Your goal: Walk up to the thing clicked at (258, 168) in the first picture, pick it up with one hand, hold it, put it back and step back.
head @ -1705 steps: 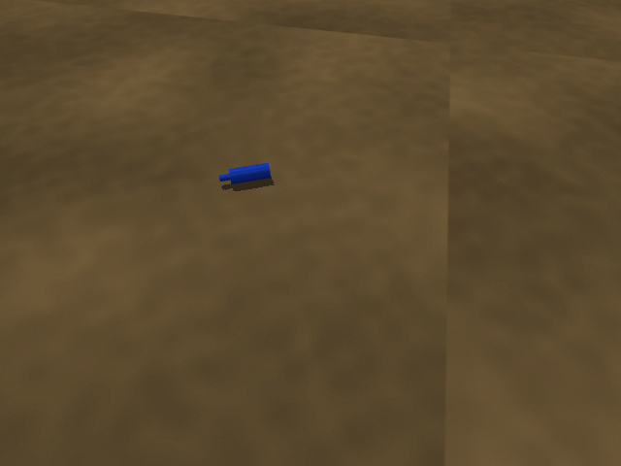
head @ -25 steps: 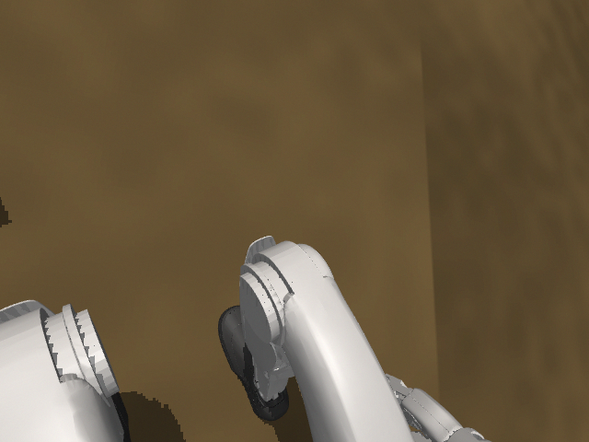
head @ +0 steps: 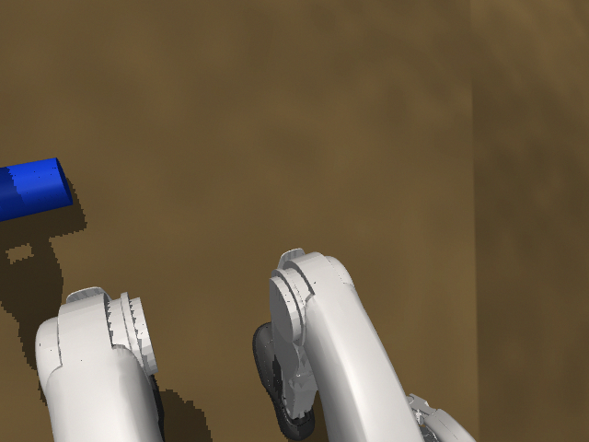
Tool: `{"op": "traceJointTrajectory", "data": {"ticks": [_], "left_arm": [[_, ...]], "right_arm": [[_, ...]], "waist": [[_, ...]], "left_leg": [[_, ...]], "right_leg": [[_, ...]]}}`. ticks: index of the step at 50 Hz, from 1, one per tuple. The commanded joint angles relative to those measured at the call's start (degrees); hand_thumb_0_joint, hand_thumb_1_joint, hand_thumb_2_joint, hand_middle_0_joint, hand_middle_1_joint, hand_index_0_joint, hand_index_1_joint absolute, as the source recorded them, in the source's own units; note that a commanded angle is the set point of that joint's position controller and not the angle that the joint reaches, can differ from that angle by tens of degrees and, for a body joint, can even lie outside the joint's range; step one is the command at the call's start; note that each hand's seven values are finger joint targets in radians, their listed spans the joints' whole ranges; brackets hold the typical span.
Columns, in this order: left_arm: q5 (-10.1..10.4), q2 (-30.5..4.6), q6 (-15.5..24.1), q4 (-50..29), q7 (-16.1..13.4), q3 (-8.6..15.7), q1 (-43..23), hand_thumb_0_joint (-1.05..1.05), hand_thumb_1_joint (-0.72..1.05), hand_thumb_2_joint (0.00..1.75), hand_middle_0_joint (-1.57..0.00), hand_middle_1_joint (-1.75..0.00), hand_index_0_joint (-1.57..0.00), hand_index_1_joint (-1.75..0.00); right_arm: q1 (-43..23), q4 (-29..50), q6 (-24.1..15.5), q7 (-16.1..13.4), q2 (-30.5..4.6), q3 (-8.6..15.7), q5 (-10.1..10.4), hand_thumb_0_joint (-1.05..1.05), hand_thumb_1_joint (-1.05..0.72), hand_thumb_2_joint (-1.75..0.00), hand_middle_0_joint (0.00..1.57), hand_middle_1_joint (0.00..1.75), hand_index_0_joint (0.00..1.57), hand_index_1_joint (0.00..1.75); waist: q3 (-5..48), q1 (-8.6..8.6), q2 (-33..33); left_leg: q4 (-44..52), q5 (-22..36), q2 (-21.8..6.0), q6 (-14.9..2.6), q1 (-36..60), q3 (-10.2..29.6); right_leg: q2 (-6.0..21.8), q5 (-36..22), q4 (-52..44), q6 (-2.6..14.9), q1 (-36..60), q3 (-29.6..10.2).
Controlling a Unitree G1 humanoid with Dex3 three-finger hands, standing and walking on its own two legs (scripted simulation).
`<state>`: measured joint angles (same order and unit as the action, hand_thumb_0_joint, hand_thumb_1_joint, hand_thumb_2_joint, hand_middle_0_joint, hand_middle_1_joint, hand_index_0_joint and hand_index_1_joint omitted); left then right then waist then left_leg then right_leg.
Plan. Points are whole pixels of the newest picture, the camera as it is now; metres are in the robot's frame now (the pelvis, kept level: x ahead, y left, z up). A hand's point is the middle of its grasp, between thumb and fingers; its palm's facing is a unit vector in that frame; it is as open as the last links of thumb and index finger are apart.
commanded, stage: withdraw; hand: left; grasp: from above
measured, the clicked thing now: out of the picture +0.45 +0.37 -0.28
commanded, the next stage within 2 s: home in 0.52 s
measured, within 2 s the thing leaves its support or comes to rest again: neither
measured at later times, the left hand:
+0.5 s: hand out of the picture +0.41 +0.35 -0.10, palm faces -0.50 -0.11 -0.86, open 14.0 cm
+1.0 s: hand out of the picture +0.41 +0.32 -0.08, palm faces -0.27 -0.37 -0.89, open 11.3 cm
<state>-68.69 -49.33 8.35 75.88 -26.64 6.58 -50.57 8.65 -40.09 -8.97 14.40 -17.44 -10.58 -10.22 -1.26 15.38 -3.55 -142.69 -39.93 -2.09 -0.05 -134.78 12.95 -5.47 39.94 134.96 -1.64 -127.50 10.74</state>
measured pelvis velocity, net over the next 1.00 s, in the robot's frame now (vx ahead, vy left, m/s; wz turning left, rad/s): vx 0.00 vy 0.00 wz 0.10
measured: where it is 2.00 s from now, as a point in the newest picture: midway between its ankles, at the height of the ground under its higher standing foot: (223, 426)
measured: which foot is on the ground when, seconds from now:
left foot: down 0.00-1.00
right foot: down 0.00-1.00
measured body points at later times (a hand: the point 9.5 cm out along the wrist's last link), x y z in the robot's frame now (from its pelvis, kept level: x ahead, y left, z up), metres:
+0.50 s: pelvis -0.02 -0.01 +0.04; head +0.20 +0.09 +0.42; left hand +0.43 +0.35 -0.05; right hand +0.08 -0.27 -0.05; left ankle +0.07 +0.13 -0.28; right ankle +0.10 -0.11 -0.28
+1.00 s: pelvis +0.00 +0.00 +0.06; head +0.21 +0.08 +0.45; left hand +0.42 +0.34 -0.03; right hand +0.09 -0.24 -0.06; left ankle +0.07 +0.13 -0.28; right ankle +0.10 -0.11 -0.28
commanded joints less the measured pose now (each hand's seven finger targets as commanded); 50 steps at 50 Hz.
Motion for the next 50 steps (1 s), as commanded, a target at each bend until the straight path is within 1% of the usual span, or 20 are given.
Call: {"op": "traceJointTrajectory", "data": {"ticks": [1, 4, 6, 8, 9, 11, 13, 16, 18, 21, 25, 31, 32, 34, 38, 41, 43, 44, 47, 50], "left_arm": [[2.9, -9.7, -3.7, -12.6, 2.5, -1.7, -16.0, 0.0, -0.52, 0.99, -0.07, -0.99, -0.06, -0.99], [5.0, -4.7, -5.3, -14.8, 6.6, -5.2, -16.9, 0.0, -0.53, 1.0, -0.07, -0.99, -0.06, -0.99], [5.5, -6.2, -5.6, -15.8, 9.1, -4.9, -19.1, 0.0, -0.54, 1.01, -0.07, -0.99, -0.06, -1.0], [5.6, -5.3, -5.7, -14.7, 11.3, -5.5, -18.6, 0.0, -0.53, 1.01, -0.08, -0.98, -0.07, -0.99], [5.7, -3.8, -5.5, -14.0, 12.6, -6.4, -19.3, 0.0, -0.52, 1.01, -0.08, -0.98, -0.07, -0.99], [5.5, -4.6, -4.6, -11.4, 14.5, -6.5, -18.4, 0.0, -0.52, 1.01, -0.08, -0.99, -0.07, -1.0], [5.0, -3.7, -3.7, -8.4, 15.9, -7.2, -17.9, 0.0, -0.51, 1.0, -0.08, -1.0, -0.07, -1.0], [4.2, -5.7, -1.9, -7.3, 16.2, -6.3, -19.7, 0.0, -0.51, 1.0, -0.08, -0.99, -0.08, -1.0], [3.5, -5.9, -0.3, -5.4, 15.9, -6.7, -20.7, 0.0, -0.51, 1.0, -0.08, -1.0, -0.07, -1.0], [2.4, -8.1, 2.4, -3.6, 14.1, -5.9, -22.0, 0.0, -0.5, 1.0, -0.07, -1.0, -0.08, -0.99], [0.1, -8.9, 5.4, -1.2, 10.4, -5.9, -25.2, 0.0, -0.5, 0.99, -0.07, -1.0, -0.08, -1.0], [-3.1, -14.6, 7.6, -2.8, 2.2, -0.2, -28.1, 0.0, -0.5, 0.98, -0.07, -1.0, -0.08, -0.99], [-3.5, -14.6, 7.2, -3.1, 1.1, 0.5, -26.7, 0.0, -0.42, 0.9, -0.15, -0.92, -0.16, -0.91], [-3.1, -14.7, 5.8, -6.9, -0.6, 1.6, -26.3, 0.0, -0.26, 0.94, -0.25, -0.76, -0.23, -0.75], [1.7, -12.9, 1.5, -11.7, -1.5, 3.0, -22.9, 0.0, -0.12, 0.89, -0.24, -0.62, -0.21, -0.64], [6.2, -10.5, -2.0, -13.9, 1.0, 2.7, -20.0, 0.0, 0.0, 0.87, -0.23, -0.56, -0.21, -0.58], [10.7, -7.8, -4.2, -17.3, 3.5, 2.6, -15.4, 0.0, 0.12, 0.9, -0.23, -0.55, -0.21, -0.56], [13.3, -4.1, -5.4, -17.9, 5.0, 1.3, -12.2, 0.0, 0.16, 0.87, -0.22, -0.51, -0.21, -0.52], [20.5, -1.2, -8.0, -26.8, 10.3, 1.0, -6.3, 0.0, 0.39, 0.91, -0.22, -0.46, -0.21, -0.47], [26.5, 2.5, -10.3, -31.8, 15.8, 0.8, 4.2, 0.0, 0.55, 0.92, -0.22, -0.42, -0.21, -0.42]], "right_arm": [[10.1, 0.8, 1.8, -0.7, -15.4, 8.5, 2.9, 0.0, -0.9, -0.9, 0.2, 0.3, 0.2, 0.3], [11.0, 0.8, 3.4, -1.6, -14.4, 9.9, 4.2, 0.0, -0.9, -0.9, 0.2, 0.3, 0.2, 0.3], [11.3, 1.1, 4.4, -2.4, -14.1, 10.3, 4.9, 0.0, -0.9, -0.9, 0.2, 0.3, 0.2, 0.3], [11.1, 1.5, 5.5, -3.4, -13.3, 10.5, 5.4, 0.0, -0.9, -0.9, 0.2, 0.3, 0.2, 0.3], [11.1, 1.8, 6.0, -3.9, -12.5, 10.3, 5.5, 0.0, -0.9, -0.9, 0.2, 0.3, 0.2, 0.3], [10.9, 2.5, 6.7, -5.0, -11.9, 9.8, 5.8, 0.0, -0.9, -0.9, 0.2, 0.3, 0.2, 0.3], [10.9, 3.0, 7.3, -6.1, -11.8, 9.2, 5.8, 0.0, -0.89, -0.9, 0.2, 0.3, 0.2, 0.3], [10.6, 3.6, 7.8, -7.5, -12.1, 8.5, 5.7, 0.0, -0.89, -0.9, 0.2, 0.3, 0.2, 0.3], [10.0, 4.0, 7.9, -8.0, -11.9, 7.6, 5.2, 0.0, -0.89, -0.9, 0.2, 0.3, 0.2, 0.3], [9.2, 3.9, 7.9, -8.7, -11.7, 6.7, 4.8, 0.0, -0.89, -0.9, 0.2, 0.3, 0.2, 0.3], [10.2, 2.7, 7.6, -9.1, -12.7, 5.7, 3.6, 0.0, -0.89, -0.89, 0.2, 0.3, 0.2, 0.3], [11.5, 1.3, 6.3, -8.9, -14.3, 5.9, 1.6, 0.0, -0.89, -0.89, 0.2, 0.3, 0.2, 0.3], [11.8, 1.3, 5.8, -8.8, -14.7, 6.3, 1.3, 0.0, -0.88, -0.89, 0.2, 0.3, 0.2, 0.3], [11.8, 1.5, 5.2, -8.4, -14.5, 7.3, 1.0, 0.0, -0.88, -0.89, 0.2, 0.3, 0.2, 0.3], [12.3, 1.0, 4.7, -7.4, -14.1, 9.1, 1.5, 0.0, -0.89, -0.9, 0.2, 0.3, 0.2, 0.3], [14.3, 0.6, 4.5, -6.8, -13.2, 10.4, 2.7, 0.0, -0.89, -0.9, 0.2, 0.3, 0.2, 0.3], [14.2, 0.5, 4.8, -6.7, -12.1, 11.5, 3.8, 0.0, -0.89, -0.9, 0.2, 0.3, 0.2, 0.3], [14.6, 0.4, 5.0, -6.6, -11.3, 12.0, 4.6, 0.0, -0.89, -0.9, 0.2, 0.3, 0.2, 0.3], [13.6, 1.8, 5.9, -6.8, -10.6, 13.4, 7.0, 0.0, -0.89, -0.9, 0.2, 0.3, 0.2, 0.3], [11.0, 3.7, 7.0, -7.5, -9.6, 14.2, 8.7, 0.0, -0.9, -0.9, 0.2, 0.3, 0.2, 0.3]], "waist": [[42.2, -1.69, 27.9], [41.3, -1.2, 22.1], [40.9, -1.35, 21.3], [39.7, -1.56, 17.5], [39.1, -0.62, 16.1], [37.3, -1.25, 13.1], [34.1, -0.8, 11.8], [33.6, -1.54, 11.8], [32.9, -0.65, 13.4], [32.7, -1.02, 14.2], [34.6, 0.64, 17.4], [41.1, -0.26, 26.3], [42.0, -0.39, 27.5], [45.6, -0.96, 30.5], [51.5, -3.05, 31.8], [53.5, -4.07, 28.5], [57.0, -6.2, 27.5], [54.9, -6.31, 25.9], [54.5, -7.53, 21.1], [49.0, -8.79, 13.9]], "left_leg": [[19.6, 11.1, -0.6, -0.78, 33.2, -6.0], [22.2, 9.0, -0.3, -1.28, 33.9, -6.2], [23.3, 8.2, 0.0, -1.48, 33.3, -6.5], [23.8, 8.6, 0.3, -1.73, 32.2, -7.2], [23.2, 9.0, 0.5, -1.99, 30.6, -7.8], [23.6, 8.6, 1.0, -2.29, 28.1, -8.3], [24.3, 8.0, 1.1, -2.38, 27.3, -8.7], [24.6, 6.9, 1.4, -2.28, 28.0, -8.8], [24.8, 5.3, 1.4, -2.04, 27.9, -8.5], [24.1, 2.9, 1.5, -1.88, 26.3, -8.5], [21.6, 5.1, 1.3, -1.47, 28.4, -8.3], [20.6, 8.9, 0.9, -0.33, 35.8, -7.5], [20.4, 9.8, 1.0, -0.28, 37.3, -7.6], [20.7, 10.2, 0.5, 0.01, 39.8, -7.6], [21.4, 11.7, 0.7, -0.29, 40.8, -8.7], [22.6, 12.6, 0.7, -1.04, 40.8, -9.4], [24.2, 14.0, 0.9, -1.34, 42.2, -10.2], [25.6, 13.9, 1.1, -1.46, 41.4, -10.4], [29.6, 12.5, 1.4, -2.07, 40.7, -10.0], [33.0, 10.9, 1.1, -2.62, 39.8, -9.3]], "right_leg": [[-1.6, -14.7, -15.9, 3.81, 18.2, 1.3], [-1.3, -12.7, -19.2, 3.82, 19.5, 0.0], [-1.0, -11.5, -20.4, 3.95, 20.6, -1.1], [-0.9, -11.3, -21.9, 4.0, 21.6, -1.9], [-0.9, -11.6, -22.4, 3.83, 22.4, -2.4], [-0.7, -10.1, -23.4, 3.84, 24.0, -3.3], [-0.4, -9.7, -23.9, 3.88, 23.3, -3.1], [0.0, -8.1, -23.9, 4.12, 21.9, -3.1], [-0.1, -6.6, -23.0, 4.24, 20.7, -2.8], [-0.2, -3.2, -22.2, 4.29, 19.6, -3.3], [-0.1, -6.1, -19.5, 4.13, 17.6, -2.3], [0.3, -10.4, -15.2, 4.2, 15.6, 0.4], [0.5, -11.3, -14.7, 4.11, 14.9, 0.9], [0.6, -11.8, -13.8, 4.41, 14.4, 0.9], [0.9, -13.5, -14.9, 4.23, 16.2, 0.1], [0.8, -14.9, -18.1, 4.03, 20.9, -1.0], [0.7, -15.9, -20.6, 3.91, 25.4, -2.1], [0.8, -15.9, -21.8, 3.77, 26.3, -2.4], [0.8, -15.2, -25.8, 3.71, 30.0, -3.7], [0.7, -14.2, -29.8, 3.41, 31.9, -4.8]]}}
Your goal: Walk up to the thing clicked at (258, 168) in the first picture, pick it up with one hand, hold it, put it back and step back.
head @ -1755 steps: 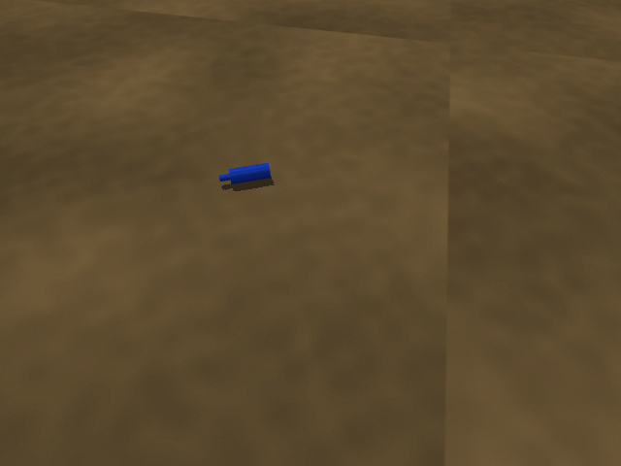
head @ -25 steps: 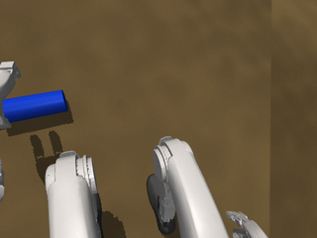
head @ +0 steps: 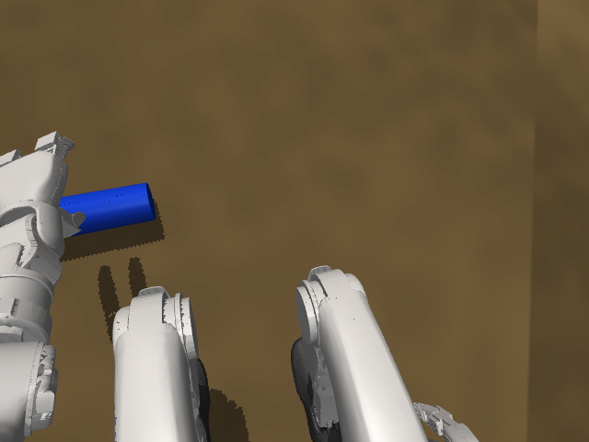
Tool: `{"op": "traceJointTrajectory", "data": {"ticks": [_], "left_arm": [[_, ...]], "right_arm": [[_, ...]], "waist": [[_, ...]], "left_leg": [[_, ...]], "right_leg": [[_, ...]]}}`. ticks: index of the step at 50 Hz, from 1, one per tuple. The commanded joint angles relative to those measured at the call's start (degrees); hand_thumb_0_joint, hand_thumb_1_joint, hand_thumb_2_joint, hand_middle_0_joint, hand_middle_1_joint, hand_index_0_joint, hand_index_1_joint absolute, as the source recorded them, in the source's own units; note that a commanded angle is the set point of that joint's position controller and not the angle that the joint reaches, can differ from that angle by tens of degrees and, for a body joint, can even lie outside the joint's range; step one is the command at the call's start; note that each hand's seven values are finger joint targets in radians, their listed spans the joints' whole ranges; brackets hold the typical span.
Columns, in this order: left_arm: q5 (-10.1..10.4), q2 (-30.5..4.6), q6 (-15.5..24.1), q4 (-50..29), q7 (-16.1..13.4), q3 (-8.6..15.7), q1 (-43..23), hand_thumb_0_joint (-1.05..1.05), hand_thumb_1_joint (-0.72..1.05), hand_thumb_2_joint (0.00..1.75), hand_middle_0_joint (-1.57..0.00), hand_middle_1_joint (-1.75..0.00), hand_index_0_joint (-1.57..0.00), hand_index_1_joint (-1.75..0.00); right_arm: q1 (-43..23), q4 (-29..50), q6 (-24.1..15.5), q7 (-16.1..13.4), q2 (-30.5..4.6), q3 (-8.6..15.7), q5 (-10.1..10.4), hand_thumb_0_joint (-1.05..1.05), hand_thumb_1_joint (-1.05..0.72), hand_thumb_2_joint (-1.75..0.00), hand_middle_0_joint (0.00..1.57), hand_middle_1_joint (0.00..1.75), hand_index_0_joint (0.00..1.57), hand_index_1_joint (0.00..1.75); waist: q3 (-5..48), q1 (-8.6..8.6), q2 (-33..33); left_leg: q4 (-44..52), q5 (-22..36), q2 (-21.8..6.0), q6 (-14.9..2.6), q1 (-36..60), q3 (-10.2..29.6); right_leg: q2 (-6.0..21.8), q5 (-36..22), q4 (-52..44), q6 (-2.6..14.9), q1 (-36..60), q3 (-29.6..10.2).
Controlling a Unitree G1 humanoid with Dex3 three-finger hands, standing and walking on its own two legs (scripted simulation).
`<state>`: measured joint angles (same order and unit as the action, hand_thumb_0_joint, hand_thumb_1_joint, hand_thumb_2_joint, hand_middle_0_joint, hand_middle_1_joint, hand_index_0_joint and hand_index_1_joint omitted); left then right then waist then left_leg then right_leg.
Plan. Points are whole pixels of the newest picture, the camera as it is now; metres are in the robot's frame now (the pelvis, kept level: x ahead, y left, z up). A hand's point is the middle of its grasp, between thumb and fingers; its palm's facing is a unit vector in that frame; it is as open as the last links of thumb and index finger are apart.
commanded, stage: home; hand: left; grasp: from above
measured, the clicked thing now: (82, 213) +0.49 +0.32 -0.34
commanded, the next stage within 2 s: none
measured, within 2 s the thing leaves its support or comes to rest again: neither
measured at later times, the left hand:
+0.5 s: hand out of the picture +0.27 +0.25 +0.08, palm faces +0.01 -0.91 -0.41, open 7.5 cm
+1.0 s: hand out of the picture +0.22 +0.22 +0.28, palm faces +0.21 -0.96 -0.21, open 7.4 cm
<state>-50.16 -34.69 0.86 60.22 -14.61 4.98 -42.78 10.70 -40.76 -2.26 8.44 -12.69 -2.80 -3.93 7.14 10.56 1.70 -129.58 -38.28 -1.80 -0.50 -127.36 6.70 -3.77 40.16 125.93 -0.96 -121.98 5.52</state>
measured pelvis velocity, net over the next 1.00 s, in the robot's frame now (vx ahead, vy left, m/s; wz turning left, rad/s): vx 0.08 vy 0.01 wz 0.16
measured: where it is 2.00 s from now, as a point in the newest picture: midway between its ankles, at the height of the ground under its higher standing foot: (259, 423)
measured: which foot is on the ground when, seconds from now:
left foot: down 0.00-1.00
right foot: down 0.00-1.00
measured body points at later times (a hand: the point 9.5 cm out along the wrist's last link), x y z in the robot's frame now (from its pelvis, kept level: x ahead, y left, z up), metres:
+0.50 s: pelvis +0.01 +0.00 +0.19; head +0.15 +0.05 +0.61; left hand +0.27 +0.29 +0.11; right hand +0.25 -0.22 +0.10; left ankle +0.08 +0.12 -0.34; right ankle +0.09 -0.12 -0.34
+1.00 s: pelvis +0.08 +0.01 +0.33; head +0.10 +0.03 +0.78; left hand +0.21 +0.27 +0.30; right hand +0.25 -0.21 +0.26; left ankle +0.08 +0.12 -0.34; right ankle +0.09 -0.12 -0.34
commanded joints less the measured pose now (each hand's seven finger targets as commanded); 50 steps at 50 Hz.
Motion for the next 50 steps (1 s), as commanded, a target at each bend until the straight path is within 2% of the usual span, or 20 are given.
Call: {"op": "traceJointTrajectory", "data": {"ticks": [1, 3, 5, 8, 14, 16, 17, 19, 21, 22, 26, 29, 31, 33, 37, 38, 39, 42, 44, 50], "left_arm": [[10.4, -10.7, -3.1, -20.4, 5.3, 1.9, -2.9, 0.0, 0.61, 0.91, -0.21, -0.4, -0.21, -0.4], [14.1, -6.9, -3.8, -24.7, 7.8, 0.5, 2.1, 0.0, 0.76, 0.92, -0.21, -0.36, -0.21, -0.36], [17.8, -5.5, -4.0, -30.5, 9.4, 0.6, 4.6, 0.0, 0.87, 0.92, -0.2, -0.32, -0.2, -0.32], [22.5, -3.6, -4.3, -36.8, 10.6, 0.8, 8.5, 0.0, 0.9, 0.9, -0.2, -0.3, -0.2, -0.3], [30.6, 1.7, -6.4, -44.9, 10.6, 1.1, 19.8, 0.0, 0.89, 0.9, -0.2, -0.3, -0.2, -0.3], [33.6, 2.1, -7.8, -49.5, 10.4, 1.8, 22.5, 0.0, 0.89, 0.91, -0.2, -0.31, -0.2, -0.31], [35.0, 3.4, -8.8, -48.3, 10.3, 1.3, 25.5, 0.0, 0.9, 0.91, -0.2, -0.31, -0.2, -0.31], [38.5, 5.0, -10.2, -52.8, 10.3, 0.8, 26.3, 0.0, 0.9, 0.91, -0.2, -0.3, -0.2, -0.3], [41.9, 4.9, -11.6, -54.4, 9.9, 1.7, 29.3, 0.0, 0.9, 0.9, -0.2, -0.3, -0.2, -0.3], [42.9, 6.0, -12.2, -56.2, 9.9, 0.9, 30.8, 0.0, 0.9, 0.9, -0.2, -0.3, -0.2, -0.3], [47.1, 8.3, -15.3, -59.5, 9.1, 1.4, 37.5, 0.0, 0.9, 0.9, -0.2, -0.3, -0.2, -0.3], [49.5, 9.8, -17.5, -60.8, 8.6, 2.1, 42.3, 0.0, 0.9, 0.9, -0.2, -0.3, -0.2, -0.3], [50.9, 12.2, -18.7, -61.4, 8.8, 1.4, 45.7, 0.0, 0.9, 0.9, -0.2, -0.3, -0.2, -0.3], [52.1, 12.1, -19.6, -62.4, 8.9, 2.4, 48.3, 0.0, 0.9, 0.9, -0.2, -0.3, -0.2, -0.3], [53.4, 14.4, -20.9, -66.2, 9.3, 1.6, 55.2, 0.0, 0.9, 0.9, -0.2, -0.3, -0.2, -0.3], [53.8, 13.9, -21.2, -67.6, 9.4, 2.5, 56.4, 0.0, 0.9, 0.9, -0.2, -0.3, -0.2, -0.3], [53.8, 15.1, -21.6, -68.1, 9.6, 1.3, 59.0, 0.0, 0.9, 0.9, -0.2, -0.3, -0.2, -0.3], [53.8, 15.7, -22.3, -71.8, 9.8, 0.9, 63.7, 0.0, 0.9, 0.9, -0.2, -0.3, -0.2, -0.3], [53.8, 15.7, -22.9, -75.0, 10.0, 0.8, 66.7, 0.0, 0.9, 0.9, -0.2, -0.3, -0.2, -0.3], [53.6, 16.6, -23.8, -78.2, 11.3, -0.2, 70.4, 0.0, 0.9, 0.9, -0.2, -0.3, -0.2, -0.3]], "right_arm": [[7.8, 5.2, 0.5, -1.9, -13.9, 6.2, 2.9, 0.0, -0.9, -0.9, 0.2, 0.3, 0.2, 0.3], [6.3, 6.4, 0.7, -2.7, -13.1, 6.4, 3.5, 0.0, -0.9, -0.9, 0.2, 0.3, 0.2, 0.3], [5.2, 7.9, 0.6, -3.6, -12.4, 6.5, 4.0, 0.0, -0.9, -0.9, 0.2, 0.3, 0.2, 0.3], [3.2, 9.3, 0.1, -4.8, -11.9, 6.6, 4.6, 0.0, -0.9, -0.9, 0.2, 0.3, 0.2, 0.3], [-0.3, 11.6, -1.8, -7.6, -11.7, 6.6, 5.6, 0.0, -0.9, -0.9, 0.2, 0.3, 0.2, 0.3], [-1.2, 12.6, -2.2, -8.6, -11.6, 6.6, 5.8, 0.0, -0.9, -0.9, 0.2, 0.3, 0.2, 0.3], [-1.4, 13.1, -2.3, -8.9, -11.2, 6.4, 6.0, 0.0, -0.9, -0.9, 0.2, 0.3, 0.2, 0.3], [-2.2, 13.8, -2.8, -9.7, -10.9, 6.1, 6.0, 0.0, -0.9, -0.9, 0.2, 0.3, 0.2, 0.3], [-3.2, 14.3, -3.5, -10.7, -10.7, 5.7, 6.0, 0.0, -0.9, -0.9, 0.2, 0.3, 0.2, 0.3], [-3.3, 15.1, -3.8, -11.1, -10.3, 5.5, 6.2, 0.0, -0.9, -0.9, 0.2, 0.3, 0.2, 0.3], [-2.7, 15.9, -4.9, -12.8, -8.9, 4.4, 6.4, 0.0, -0.9, -0.9, 0.2, 0.3, 0.2, 0.3], [-1.6, 16.0, -5.8, -14.4, -8.3, 3.5, 6.6, 0.0, -0.9, -0.9, 0.2, 0.3, 0.2, 0.3], [-0.7, 15.5, -6.5, -15.6, -7.6, 3.0, 6.4, 0.0, -0.9, -0.9, 0.2, 0.3, 0.2, 0.3], [0.3, 15.7, -7.1, -16.6, -7.4, 2.7, 6.3, 0.0, -0.9, -0.9, 0.2, 0.3, 0.2, 0.3], [1.9, 16.7, -8.4, -18.0, -6.4, 2.1, 5.9, 0.0, -0.9, -0.9, 0.2, 0.3, 0.2, 0.3], [2.4, 17.3, -8.6, -18.3, -6.6, 2.2, 6.0, 0.0, -0.9, -0.9, 0.2, 0.3, 0.2, 0.3], [2.7, 17.4, -8.9, -18.5, -6.3, 2.1, 5.9, 0.0, -0.9, -0.9, 0.2, 0.3, 0.2, 0.3], [4.0, 18.5, -9.4, -19.0, -5.8, 2.4, 5.6, 0.0, -0.9, -0.9, 0.2, 0.3, 0.2, 0.3], [3.9, 19.2, -9.9, -19.3, -5.8, 2.5, 5.5, 0.0, -0.9, -0.9, 0.2, 0.3, 0.2, 0.3], [3.5, 20.4, -11.3, -19.8, -6.1, 2.8, 5.1, 0.0, -0.9, -0.9, 0.2, 0.3, 0.2, 0.3]], "waist": [[39.8, -3.81, 8.1], [37.9, -4.03, 5.6], [36.8, -4.21, 5.0], [34.3, -5.04, 5.7], [32.0, -6.11, 8.9], [34.2, -6.6, 9.3], [32.4, -6.03, 7.5], [31.6, -5.66, 8.2], [29.3, -5.89, 7.5], [28.5, -5.51, 7.7], [25.7, -5.7, 5.9], [24.0, -5.93, 5.3], [21.1, -5.73, 4.9], [20.2, -5.92, 4.7], [17.3, -6.22, 4.1], [16.8, -7.04, 4.0], [15.7, -6.8, 4.8], [14.7, -7.06, 3.4], [13.3, -7.82, 4.5], [6.7, -7.47, 1.6]], "left_leg": [[20.9, 8.6, 0.9, -2.25, 31.5, -3.0], [23.3, 8.5, 0.6, -2.26, 34.0, -2.6], [25.7, 8.2, 0.5, -2.32, 36.2, -2.9], [30.5, 5.7, 0.5, -1.97, 40.4, -2.4], [40.9, 4.6, 0.0, -0.79, 52.6, -0.1], [43.4, 6.6, 0.1, -0.65, 57.3, 0.1], [44.4, 6.7, 0.2, -0.8, 57.7, -0.3], [47.5, 6.0, 0.3, -0.74, 60.4, 0.1], [50.7, 2.5, 0.2, -0.89, 62.7, 0.7], [52.4, 1.5, 0.3, -0.86, 63.8, 0.8], [57.6, 2.5, 0.7, -0.91, 68.7, -0.1], [60.9, 7.6, 0.7, -0.68, 73.4, -0.4], [63.6, 11.0, 0.7, -0.53, 75.5, -0.8], [65.7, 15.2, 0.7, -0.48, 78.6, -1.1], [70.7, 18.6, 1.1, -0.47, 83.8, -2.0], [72.0, 19.1, 1.1, -0.44, 85.3, -2.2], [73.2, 20.7, 1.1, -0.26, 86.7, -2.3], [75.7, 25.6, 1.3, -0.19, 90.4, -3.1], [77.4, 26.8, 1.4, -0.06, 92.4, -3.3], [81.6, 22.5, 1.3, -0.53, 93.2, -2.8]], "right_leg": [[-0.9, -14.1, -21.6, 2.7, 27.7, 0.1], [-0.8, -14.0, -24.1, 2.63, 29.4, -0.2], [-0.6, -13.6, -27.2, 2.61, 32.1, -0.9], [-0.2, -11.0, -30.5, 2.86, 33.7, -1.3], [0.8, -10.0, -35.5, 2.96, 37.1, -1.5], [1.0, -11.4, -37.8, 2.89, 40.3, -1.8], [1.0, -11.2, -39.7, 2.77, 41.8, -1.9], [1.2, -10.7, -42.2, 2.69, 44.1, -2.3], [1.2, -8.5, -45.4, 2.45, 46.4, -2.7], [1.2, -7.8, -47.0, 2.45, 48.0, -2.7], [1.3, -8.2, -54.2, 2.33, 55.5, -3.5], [1.4, -11.8, -58.2, 2.31, 60.9, -3.4], [1.4, -14.4, -60.9, 2.31, 64.4, -3.3], [1.4, -17.8, -63.4, 2.19, 68.2, -3.1], [1.4, -20.7, -69.3, 2.03, 75.4, -2.8], [1.5, -21.1, -70.5, 1.96, 76.7, -2.7], [1.4, -22.3, -71.4, 2.07, 77.7, -2.6], [1.2, -26.3, -74.9, 1.85, 82.8, -2.3], [1.2, -27.1, -76.2, 1.97, 84.3, -2.0], [1.0, -23.3, -80.6, 1.7, 85.5, -1.5]]}}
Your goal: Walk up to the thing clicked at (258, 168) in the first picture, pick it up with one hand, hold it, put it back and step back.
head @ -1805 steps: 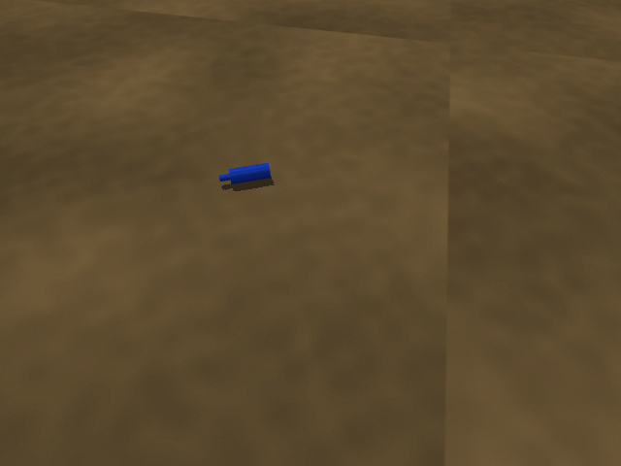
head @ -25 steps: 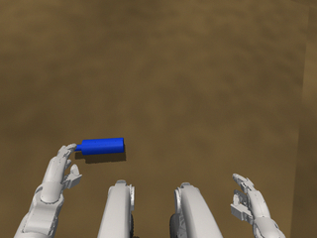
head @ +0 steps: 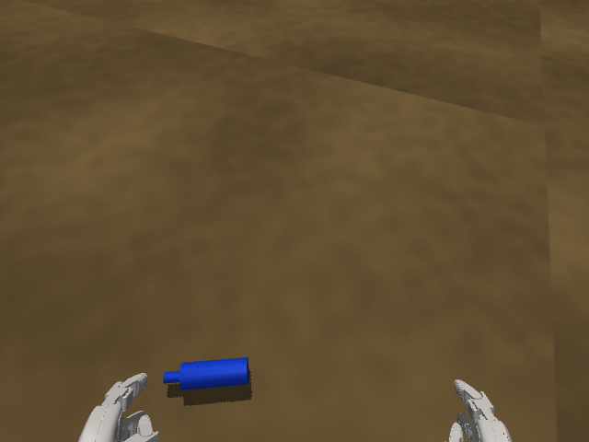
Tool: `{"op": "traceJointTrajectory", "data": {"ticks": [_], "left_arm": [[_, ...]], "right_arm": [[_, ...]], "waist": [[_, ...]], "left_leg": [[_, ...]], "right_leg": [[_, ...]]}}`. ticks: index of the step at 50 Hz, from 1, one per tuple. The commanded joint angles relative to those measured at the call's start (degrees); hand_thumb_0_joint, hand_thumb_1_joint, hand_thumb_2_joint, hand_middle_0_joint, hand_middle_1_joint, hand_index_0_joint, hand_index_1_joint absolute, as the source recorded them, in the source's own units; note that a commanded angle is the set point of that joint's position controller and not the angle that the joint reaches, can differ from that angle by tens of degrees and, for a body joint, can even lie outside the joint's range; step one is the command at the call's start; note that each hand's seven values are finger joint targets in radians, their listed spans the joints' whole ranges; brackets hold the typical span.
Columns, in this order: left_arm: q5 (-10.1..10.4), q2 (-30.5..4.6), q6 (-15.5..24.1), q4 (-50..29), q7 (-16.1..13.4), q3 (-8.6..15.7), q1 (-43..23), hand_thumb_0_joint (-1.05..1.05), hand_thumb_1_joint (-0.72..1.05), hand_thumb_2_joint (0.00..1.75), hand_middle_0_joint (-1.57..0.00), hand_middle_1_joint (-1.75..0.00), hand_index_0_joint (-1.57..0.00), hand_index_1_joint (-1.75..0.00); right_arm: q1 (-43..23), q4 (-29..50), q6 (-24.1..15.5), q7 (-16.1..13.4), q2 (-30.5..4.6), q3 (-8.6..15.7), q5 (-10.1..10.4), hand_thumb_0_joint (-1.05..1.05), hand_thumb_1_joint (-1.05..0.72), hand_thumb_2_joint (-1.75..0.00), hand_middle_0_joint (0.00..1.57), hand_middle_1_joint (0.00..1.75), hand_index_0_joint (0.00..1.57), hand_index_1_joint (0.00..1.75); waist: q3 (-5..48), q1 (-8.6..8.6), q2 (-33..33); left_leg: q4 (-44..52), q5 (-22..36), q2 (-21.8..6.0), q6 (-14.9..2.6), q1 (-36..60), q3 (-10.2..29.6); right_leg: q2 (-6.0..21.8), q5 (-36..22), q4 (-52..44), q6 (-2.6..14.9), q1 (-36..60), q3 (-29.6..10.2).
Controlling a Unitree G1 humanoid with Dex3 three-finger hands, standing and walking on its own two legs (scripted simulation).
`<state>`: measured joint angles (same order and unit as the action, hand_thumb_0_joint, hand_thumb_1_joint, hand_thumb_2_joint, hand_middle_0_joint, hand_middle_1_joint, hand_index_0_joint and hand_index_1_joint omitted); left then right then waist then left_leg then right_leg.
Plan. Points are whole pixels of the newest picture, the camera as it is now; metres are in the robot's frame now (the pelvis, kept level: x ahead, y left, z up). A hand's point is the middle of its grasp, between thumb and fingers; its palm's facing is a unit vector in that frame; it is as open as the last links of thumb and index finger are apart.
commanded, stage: home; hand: left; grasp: from above
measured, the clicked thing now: (206, 374) +0.46 +0.24 -0.67
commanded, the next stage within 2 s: none
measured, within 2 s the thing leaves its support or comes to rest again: neither
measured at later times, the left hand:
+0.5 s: hand out of the picture +0.15 +0.18 -0.04, palm faces +0.06 -0.98 -0.19, open 7.4 cm
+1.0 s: hand out of the picture +0.15 +0.18 -0.04, palm faces +0.05 -0.98 -0.20, open 7.4 cm
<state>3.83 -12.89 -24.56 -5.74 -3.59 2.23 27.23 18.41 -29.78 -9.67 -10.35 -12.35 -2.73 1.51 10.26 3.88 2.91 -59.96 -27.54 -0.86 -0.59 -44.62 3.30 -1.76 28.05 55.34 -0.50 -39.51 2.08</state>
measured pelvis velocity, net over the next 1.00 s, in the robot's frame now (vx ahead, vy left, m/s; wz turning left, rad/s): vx -0.01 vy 0.00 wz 0.01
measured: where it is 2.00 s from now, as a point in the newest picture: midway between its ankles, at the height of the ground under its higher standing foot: outside the picture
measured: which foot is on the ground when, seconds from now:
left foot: down 0.00-1.00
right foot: down 0.00-1.00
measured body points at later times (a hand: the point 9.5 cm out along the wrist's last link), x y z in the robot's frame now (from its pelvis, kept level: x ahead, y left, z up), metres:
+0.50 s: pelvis +0.00 -0.01 +0.01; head +0.01 +0.00 +0.46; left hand +0.15 +0.23 -0.03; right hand +0.16 -0.24 -0.05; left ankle +0.02 +0.11 -0.67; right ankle -0.01 -0.13 -0.67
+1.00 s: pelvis -0.01 +0.00 +0.01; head +0.00 +0.00 +0.46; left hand +0.15 +0.23 -0.02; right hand +0.15 -0.25 -0.06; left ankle +0.02 +0.11 -0.67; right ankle -0.01 -0.13 -0.67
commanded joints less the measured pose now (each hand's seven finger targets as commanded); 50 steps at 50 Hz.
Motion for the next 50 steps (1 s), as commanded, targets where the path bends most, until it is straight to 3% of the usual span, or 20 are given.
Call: {"op": "traceJointTrajectory", "data": {"ticks": [1, 6, 13, 26, 29, 33, 41, 46, 47, 48, 50], "left_arm": [[-0.4, -5.3, 1.5, -13.1, 0.5, 2.6, 0.8, 0.0, 0.9, 0.9, -0.2, -0.3, -0.2, -0.3], [-0.5, -5.1, 1.2, -12.5, 1.7, 2.3, 0.0, 0.0, 0.9, 0.9, -0.2, -0.3, -0.2, -0.3], [-1.1, -6.0, 1.5, -12.2, 2.1, 2.9, -0.4, 0.0, 0.9, 0.9, -0.2, -0.3, -0.2, -0.3], [-1.3, -6.1, 1.8, -12.3, 1.9, 2.8, -0.6, 0.0, 0.9, 0.9, -0.2, -0.3, -0.2, -0.3], [-1.1, -5.7, 1.8, -12.0, 1.9, 2.7, 0.3, 0.0, 0.9, 0.9, -0.2, -0.3, -0.2, -0.3], [-1.0, -6.1, 1.7, -11.9, 2.0, 3.0, -0.4, 0.0, 0.9, 0.9, -0.2, -0.3, -0.2, -0.3], [-0.9, -6.0, 1.8, -12.4, 2.0, 2.8, -0.4, 0.0, 0.9, 0.9, -0.2, -0.3, -0.2, -0.3], [-1.1, -6.2, 1.7, -12.7, 2.2, 2.7, -1.2, 0.0, 0.9, 0.9, -0.2, -0.3, -0.2, -0.3], [-1.1, -7.6, 1.9, -14.7, 2.0, 3.9, -2.3, 0.0, 0.9, 0.9, -0.2, -0.3, -0.2, -0.3], [-1.2, -5.7, 1.5, -11.0, 2.2, 2.2, 0.4, 0.0, 0.9, 0.9, -0.2, -0.3, -0.2, -0.3], [-0.8, -6.6, 1.6, -13.7, 2.1, 2.9, -1.2, 0.0, 0.9, 0.9, -0.2, -0.3, -0.2, -0.3]], "right_arm": [[-4.4, 9.3, -4.2, -1.0, -6.5, 2.9, -0.5, 0.0, -0.9, -0.9, 0.2, 0.3, 0.2, 0.3], [-4.5, 9.2, -5.6, -1.0, -7.1, 3.2, -0.8, 0.0, -0.9, -0.9, 0.2, 0.3, 0.2, 0.3], [-5.2, 9.1, -6.7, -0.9, -7.3, 3.3, -1.1, 0.0, -0.9, -0.9, 0.2, 0.3, 0.2, 0.3], [-5.8, 8.8, -6.9, -0.9, -7.3, 3.2, -1.1, 0.0, -0.9, -0.9, 0.2, 0.3, 0.2, 0.3], [-5.8, 8.6, -7.2, -0.9, -7.1, 3.2, -1.1, 0.0, -0.9, -0.9, 0.2, 0.3, 0.2, 0.3], [-5.8, 8.5, -7.3, -1.0, -7.4, 3.3, -1.1, 0.0, -0.9, -0.9, 0.2, 0.3, 0.2, 0.3], [-5.2, 8.2, -7.3, -1.0, -7.3, 3.3, -1.1, 0.0, -0.9, -0.9, 0.2, 0.3, 0.2, 0.3], [-5.5, 8.4, -7.5, -0.9, -7.5, 3.4, -1.0, 0.0, -0.9, -0.9, 0.2, 0.3, 0.2, 0.3], [-5.5, 8.1, -7.5, -1.0, -7.6, 3.5, -1.0, 0.0, -0.9, -0.9, 0.2, 0.3, 0.2, 0.3], [-5.5, 8.2, -7.6, -1.0, -7.3, 3.3, -1.0, 0.0, -0.9, -0.9, 0.2, 0.3, 0.2, 0.3], [-5.3, 8.3, -7.7, -1.0, -7.4, 3.3, -1.0, 0.0, -0.9, -0.9, 0.2, 0.3, 0.2, 0.3]], "waist": [[3.8, -1.1, 0.5], [2.2, -0.43, -0.4], [3.2, -1.15, -0.1], [1.9, -1.48, 0.6], [3.6, -1.56, -0.8], [2.2, -1.55, 0.1], [2.3, -1.91, 0.0], [1.6, -1.74, 0.9], [1.8, -2.13, 1.8], [1.5, -1.7, 0.0], [2.4, -1.76, 0.1]], "left_leg": [[12.5, 12.0, 0.3, -0.28, 11.1, 0.8], [12.6, 12.0, 0.5, -0.45, 11.8, 0.3], [11.8, 13.2, 1.1, -0.53, 12.7, -0.4], [12.7, 9.6, 0.9, -0.52, 12.1, -0.3], [11.9, 11.5, 0.9, -0.57, 12.3, -0.3], [13.2, 8.7, 0.6, -0.39, 11.7, 0.2], [13.0, 9.7, 0.5, -0.31, 11.5, 0.3], [14.0, 6.2, 0.3, -0.22, 11.1, 0.6], [14.0, 6.2, 0.2, -0.17, 11.6, 0.7], [13.6, 7.1, 0.3, -0.28, 11.2, 0.6], [12.6, 8.7, 0.6, -0.45, 11.7, -0.1]], "right_leg": [[-1.1, -11.0, -10.0, 1.21, 3.4, 2.1], [-0.8, -10.7, -10.7, 1.01, 3.5, 2.0], [-0.2, -12.2, -11.0, 0.69, 4.5, 1.4], [-0.3, -9.1, -11.2, 0.77, 3.8, 1.3], [-0.2, -10.7, -11.1, 0.69, 4.9, 1.1], [-0.5, -8.2, -10.8, 0.84, 3.9, 1.4], [-0.5, -8.9, -10.4, 0.91, 4.0, 1.4], [-0.5, -6.2, -10.5, 0.89, 2.8, 1.3], [-0.4, -6.1, -10.4, 0.99, 2.9, 1.3], [-0.4, -6.7, -10.7, 0.9, 3.0, 1.3], [-0.3, -8.0, -10.9, 0.81, 3.5, 1.1]]}}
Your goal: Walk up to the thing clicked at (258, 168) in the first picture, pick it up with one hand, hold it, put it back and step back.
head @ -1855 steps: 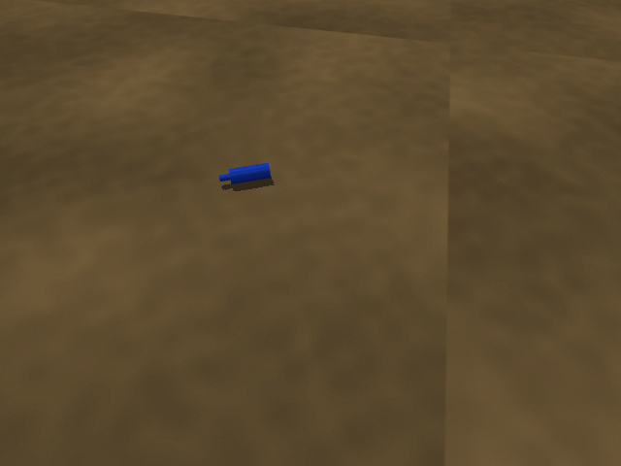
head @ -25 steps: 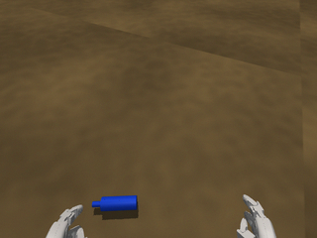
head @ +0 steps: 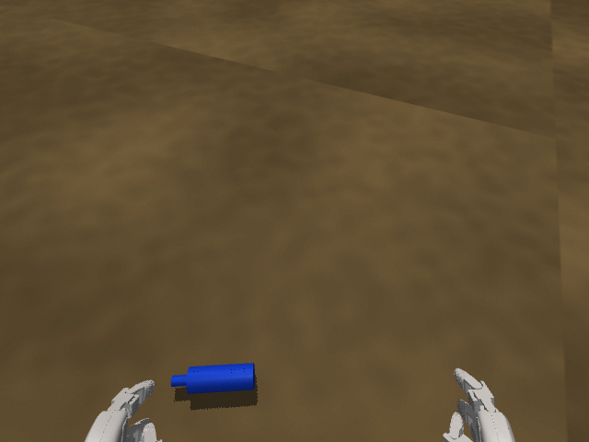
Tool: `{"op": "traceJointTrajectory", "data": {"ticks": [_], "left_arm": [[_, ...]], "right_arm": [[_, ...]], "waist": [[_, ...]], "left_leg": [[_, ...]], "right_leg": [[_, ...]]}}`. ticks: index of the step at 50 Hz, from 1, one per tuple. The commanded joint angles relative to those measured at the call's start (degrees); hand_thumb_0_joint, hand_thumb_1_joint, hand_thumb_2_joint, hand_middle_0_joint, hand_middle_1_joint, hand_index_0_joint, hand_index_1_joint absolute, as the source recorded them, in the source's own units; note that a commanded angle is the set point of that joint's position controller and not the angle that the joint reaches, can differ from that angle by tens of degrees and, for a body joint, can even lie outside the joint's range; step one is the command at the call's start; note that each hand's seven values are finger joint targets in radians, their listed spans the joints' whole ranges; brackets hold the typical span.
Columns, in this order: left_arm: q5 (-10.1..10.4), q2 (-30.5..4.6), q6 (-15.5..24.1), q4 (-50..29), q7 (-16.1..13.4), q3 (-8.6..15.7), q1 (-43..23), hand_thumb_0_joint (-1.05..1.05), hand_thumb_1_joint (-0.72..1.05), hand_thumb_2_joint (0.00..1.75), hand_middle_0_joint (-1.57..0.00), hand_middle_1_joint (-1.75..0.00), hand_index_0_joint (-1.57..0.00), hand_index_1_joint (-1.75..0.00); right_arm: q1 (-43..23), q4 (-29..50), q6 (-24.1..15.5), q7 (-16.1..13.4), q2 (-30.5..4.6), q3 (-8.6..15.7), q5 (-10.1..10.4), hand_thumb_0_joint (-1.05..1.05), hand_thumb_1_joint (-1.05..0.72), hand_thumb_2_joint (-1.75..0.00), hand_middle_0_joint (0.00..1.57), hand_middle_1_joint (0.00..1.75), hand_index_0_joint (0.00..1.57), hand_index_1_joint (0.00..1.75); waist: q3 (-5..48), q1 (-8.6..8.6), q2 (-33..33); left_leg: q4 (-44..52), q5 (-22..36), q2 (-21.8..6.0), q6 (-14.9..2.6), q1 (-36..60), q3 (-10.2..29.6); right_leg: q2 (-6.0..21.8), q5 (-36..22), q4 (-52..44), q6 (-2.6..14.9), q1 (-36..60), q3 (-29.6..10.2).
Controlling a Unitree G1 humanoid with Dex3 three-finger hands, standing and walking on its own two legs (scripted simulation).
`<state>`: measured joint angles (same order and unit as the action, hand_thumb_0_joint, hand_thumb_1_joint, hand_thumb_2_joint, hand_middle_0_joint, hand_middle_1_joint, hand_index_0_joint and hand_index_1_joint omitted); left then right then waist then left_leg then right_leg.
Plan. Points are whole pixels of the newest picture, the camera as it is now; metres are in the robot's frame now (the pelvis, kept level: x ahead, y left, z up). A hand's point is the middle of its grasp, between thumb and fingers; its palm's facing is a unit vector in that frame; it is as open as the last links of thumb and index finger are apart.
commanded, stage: home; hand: left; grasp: from above
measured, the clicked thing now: (213, 378) +0.47 +0.24 -0.68
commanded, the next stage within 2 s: stand in 1.04 s
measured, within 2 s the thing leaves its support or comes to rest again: neither
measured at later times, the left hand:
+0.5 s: hand out of the picture +0.17 +0.18 -0.05, palm faces +0.04 -0.98 -0.20, open 7.4 cm
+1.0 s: hand out of the picture +0.17 +0.18 -0.05, palm faces +0.04 -0.98 -0.20, open 7.4 cm
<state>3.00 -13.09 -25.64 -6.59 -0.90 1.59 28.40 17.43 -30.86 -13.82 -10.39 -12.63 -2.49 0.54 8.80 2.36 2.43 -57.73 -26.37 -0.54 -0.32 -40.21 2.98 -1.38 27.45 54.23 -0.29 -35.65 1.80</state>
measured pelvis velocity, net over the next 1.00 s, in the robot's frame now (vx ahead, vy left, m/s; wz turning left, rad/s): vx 0.01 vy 0.00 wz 0.00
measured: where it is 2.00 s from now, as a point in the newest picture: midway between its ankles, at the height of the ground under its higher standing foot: outside the picture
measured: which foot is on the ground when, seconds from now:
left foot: down 0.00-1.00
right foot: down 0.00-1.00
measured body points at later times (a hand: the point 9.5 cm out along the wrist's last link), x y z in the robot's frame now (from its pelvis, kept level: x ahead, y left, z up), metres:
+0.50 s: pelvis +0.01 +0.00 +0.00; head +0.02 +0.01 +0.45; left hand +0.17 +0.23 -0.03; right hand +0.16 -0.24 -0.06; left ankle +0.03 +0.11 -0.68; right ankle +0.00 -0.13 -0.68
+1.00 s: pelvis +0.01 +0.00 +0.00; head +0.02 +0.00 +0.45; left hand +0.16 +0.23 -0.03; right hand +0.16 -0.25 -0.06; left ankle +0.03 +0.11 -0.68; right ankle +0.00 -0.13 -0.68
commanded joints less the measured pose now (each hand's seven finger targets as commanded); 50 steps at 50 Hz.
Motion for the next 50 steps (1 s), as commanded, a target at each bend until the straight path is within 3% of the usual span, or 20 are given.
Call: {"op": "traceJointTrajectory", "data": {"ticks": [1, 2, 4, 5, 8, 10, 11, 17, 19, 24, 28, 36, 38, 39, 40, 44, 45, 47, 48, 50], "left_arm": [[-0.1, -6.0, 2.6, -11.5, -0.6, 3.4, -2.0, 0.0, 0.9, 0.9, -0.2, -0.3, -0.2, -0.3], [-0.1, -7.1, 2.7, -12.7, -0.7, 4.1, -2.3, 0.0, 0.9, 0.9, -0.2, -0.3, -0.2, -0.3], [-0.2, -5.9, 2.4, -11.2, -0.5, 2.9, -1.2, 0.0, 0.9, 0.9, -0.2, -0.3, -0.2, -0.3], [-0.1, -6.7, 2.5, -12.2, -0.7, 3.9, -1.2, 0.0, 0.9, 0.9, -0.2, -0.3, -0.2, -0.3], [0.0, -4.7, 2.2, -10.0, -0.3, 2.2, 0.2, 0.0, 0.9, 0.9, -0.2, -0.3, -0.2, -0.3], [-0.1, -7.4, 2.7, -13.7, -0.8, 4.3, -1.2, 0.0, 0.9, 0.9, -0.2, -0.3, -0.2, -0.3], [-0.2, -5.9, 2.4, -11.5, -0.5, 2.8, -0.7, 0.0, 0.9, 0.9, -0.2, -0.3, -0.2, -0.3], [0.2, -7.3, 2.8, -14.5, -0.7, 4.0, -2.2, 0.0, 0.9, 0.9, -0.2, -0.3, -0.2, -0.3], [-0.2, -6.3, 2.6, -11.8, -0.8, 3.3, -1.0, 0.0, 0.9, 0.9, -0.2, -0.3, -0.2, -0.3], [0.0, -6.9, 2.8, -13.4, -0.9, 3.9, -0.7, 0.0, 0.9, 0.9, -0.2, -0.3, -0.2, -0.3], [0.1, -6.0, 2.7, -12.8, -0.7, 3.2, -0.5, 0.0, 0.9, 0.9, -0.2, -0.3, -0.2, -0.3], [0.1, -6.5, 3.1, -12.6, -0.9, 3.5, 0.0, 0.0, 0.9, 0.9, -0.2, -0.3, -0.2, -0.3], [0.2, -6.1, 3.0, -12.2, -0.7, 3.1, -0.5, 0.0, 0.9, 0.9, -0.2, -0.3, -0.2, -0.3], [0.1, -7.3, 3.1, -13.6, -1.0, 4.3, -0.6, 0.0, 0.9, 0.9, -0.2, -0.3, -0.2, -0.3], [0.0, -6.4, 2.9, -12.6, -0.9, 3.2, 0.1, 0.0, 0.9, 0.9, -0.2, -0.3, -0.2, -0.3], [0.2, -5.7, 2.7, -12.3, -0.7, 2.8, -0.2, 0.0, 0.9, 0.9, -0.2, -0.3, -0.2, -0.3], [0.1, -6.8, 2.8, -12.9, -0.9, 4.0, -0.9, 0.0, 0.9, 0.9, -0.2, -0.3, -0.2, -0.3], [0.0, -4.8, 2.3, -9.8, -0.7, 2.3, 1.3, 0.0, 0.9, 0.9, -0.2, -0.3, -0.2, -0.3], [0.1, -8.3, 3.0, -15.7, -1.0, 5.0, -1.6, 0.0, 0.9, 0.9, -0.2, -0.3, -0.2, -0.3], [-0.2, -5.4, 2.7, -10.8, -0.8, 2.5, 0.0, 0.0, 0.9, 0.9, -0.2, -0.3, -0.2, -0.3]], "right_arm": [[-4.4, 9.2, -3.5, -1.0, -6.9, 3.0, 0.0, 0.0, -0.9, -0.9, 0.2, 0.3, 0.2, 0.3], [-4.7, 9.6, -3.6, -1.0, -7.3, 3.2, -0.1, 0.0, -0.9, -0.9, 0.2, 0.3, 0.2, 0.3], [-4.4, 9.3, -3.5, -1.0, -6.9, 3.1, -0.1, 0.0, -0.9, -0.9, 0.2, 0.3, 0.2, 0.3], [-4.9, 10.0, -3.6, -1.0, -7.3, 3.3, -0.1, 0.0, -0.9, -0.9, 0.2, 0.3, 0.2, 0.3], [-4.3, 9.2, -3.5, -0.9, -6.8, 3.0, -0.1, 0.0, -0.9, -0.9, 0.2, 0.3, 0.2, 0.3], [-4.7, 9.8, -3.4, -1.0, -7.3, 3.4, -0.1, 0.0, -0.9, -0.9, 0.2, 0.3, 0.2, 0.3], [-4.0, 9.1, -3.3, -0.9, -7.0, 3.2, -0.1, 0.0, -0.9, -0.9, 0.2, 0.3, 0.2, 0.3], [-4.5, 9.8, -3.0, -0.8, -7.5, 3.5, 0.0, 0.0, -0.9, -0.9, 0.2, 0.3, 0.2, 0.3], [-4.3, 9.3, -2.9, -0.8, -7.1, 3.3, -0.1, 0.0, -0.9, -0.9, 0.2, 0.3, 0.2, 0.3], [-4.3, 10.4, -2.5, -0.8, -7.7, 3.7, 0.0, 0.0, -0.9, -0.9, 0.2, 0.3, 0.2, 0.3], [-4.1, 10.0, -2.5, -0.6, -7.2, 3.5, -0.1, 0.0, -0.9, -0.9, 0.2, 0.3, 0.2, 0.3], [-3.6, 10.2, -1.9, -0.5, -7.5, 3.8, -0.2, 0.0, -0.9, -0.9, 0.2, 0.3, 0.2, 0.3], [-3.6, 10.0, -1.9, -0.4, -7.4, 3.5, 0.0, 0.0, -0.9, -0.9, 0.2, 0.3, 0.2, 0.3], [-4.0, 10.6, -1.8, -0.5, -7.4, 3.7, 0.0, 0.0, -0.9, -0.9, 0.2, 0.3, 0.2, 0.3], [-3.6, 9.9, -1.6, -0.4, -7.0, 3.5, 0.0, 0.0, -0.9, -0.9, 0.2, 0.3, 0.2, 0.3], [-3.8, 10.1, -1.6, -0.3, -7.0, 3.5, 0.0, 0.0, -0.9, -0.9, 0.2, 0.3, 0.2, 0.3], [-3.9, 10.2, -1.6, -0.3, -7.1, 3.6, 0.0, 0.0, -0.9, -0.9, 0.2, 0.3, 0.2, 0.3], [-3.9, 10.4, -1.6, -0.3, -7.0, 3.4, 0.1, 0.0, -0.9, -0.9, 0.2, 0.3, 0.2, 0.3], [-3.7, 10.8, -1.6, -0.4, -7.4, 3.8, 0.1, 0.0, -0.9, -0.9, 0.2, 0.3, 0.2, 0.3], [-3.8, 10.1, -1.6, -0.4, -7.0, 3.4, 0.0, 0.0, -0.9, -0.9, 0.2, 0.3, 0.2, 0.3]], "waist": [[3.7, 0.02, 0.1], [2.9, -0.34, 0.1], [3.5, -0.06, 0.1], [4.0, -0.26, -0.5], [3.7, 0.19, 0.0], [5.7, -0.61, 0.4], [4.3, 0.1, 0.0], [5.2, -0.18, 0.7], [3.1, -0.14, 0.6], [5.3, -0.35, 0.5], [4.5, -0.28, 1.2], [6.6, 0.17, 0.4], [4.7, 0.28, -0.2], [5.7, -0.44, 0.8], [5.6, -0.17, 0.9], [5.2, -0.02, 0.9], [4.7, -0.16, 0.7], [4.0, 0.41, -0.2], [6.7, -0.51, 1.8], [3.4, 0.41, -0.3]], "left_leg": [[10.1, 7.7, 0.3, -0.75, 7.1, 0.1], [10.2, 6.8, 0.3, -0.75, 6.5, -0.1], [9.7, 6.8, 0.6, -0.75, 6.5, -0.3], [9.7, 7.1, 0.5, -0.8, 6.6, -0.2], [9.5, 7.9, 0.6, -0.75, 6.5, -0.2], [9.3, 9.1, 0.5, -0.68, 7.2, -0.1], [9.4, 9.0, 0.5, -0.73, 7.0, -0.2], [9.2, 11.1, 0.3, -0.71, 7.6, 0.2], [9.9, 9.1, 0.3, -0.65, 6.9, 0.4], [9.1, 11.7, 0.4, -0.67, 7.5, 0.1], [9.7, 10.2, 0.2, -0.51, 7.4, 0.5], [8.2, 14.9, 0.3, -0.64, 8.4, 0.2], [8.5, 13.3, 0.3, -0.71, 7.5, 0.3], [8.6, 13.2, 0.4, -0.63, 7.5, 0.1], [8.5, 13.7, 0.4, -0.61, 7.8, 0.1], [8.9, 11.8, 0.4, -0.62, 7.3, 0.1], [8.9, 11.1, 0.4, -0.68, 6.9, 0.2], [9.0, 11.0, 0.4, -0.73, 6.8, 0.0], [8.6, 12.5, 0.5, -0.67, 7.8, -0.2], [9.2, 10.4, 0.3, -0.72, 6.7, 0.2]], "right_leg": [[-0.7, -7.6, -9.9, 0.5, -0.6, 1.3], [-0.7, -6.7, -10.0, 0.52, -0.9, 1.3], [-0.5, -6.9, -10.3, 0.4, -1.0, 1.0], [-0.5, -7.1, -10.0, 0.44, -0.2, 1.2], [-0.6, -7.8, -9.7, 0.48, -0.8, 1.2], [-0.6, -8.9, -9.3, 0.55, 0.4, 1.2], [-0.7, -8.7, -9.3, 0.55, -0.6, 1.2], [-0.7, -10.6, -9.0, 0.59, 0.3, 1.3], [-0.8, -8.8, -9.0, 0.66, -0.7, 1.4], [-0.7, -11.1, -8.9, 0.7, 0.3, 1.4], [-0.8, -9.7, -8.5, 0.82, -0.2, 1.5], [-0.8, -14.2, -8.1, 0.62, 0.9, 1.4], [-0.8, -12.7, -8.3, 0.62, 0.2, 1.5], [-0.6, -12.6, -8.3, 0.71, 0.7, 1.3], [-0.6, -13.1, -8.5, 0.69, 0.6, 1.3], [-0.7, -11.5, -8.6, 0.65, 0.3, 1.4], [-0.7, -10.8, -8.9, 0.65, -0.1, 1.4], [-0.7, -10.7, -8.8, 0.66, -0.2, 1.4], [-0.6, -12.2, -8.6, 0.76, 0.8, 1.1], [-0.8, -10.1, -8.7, 0.66, -0.7, 1.5]]}}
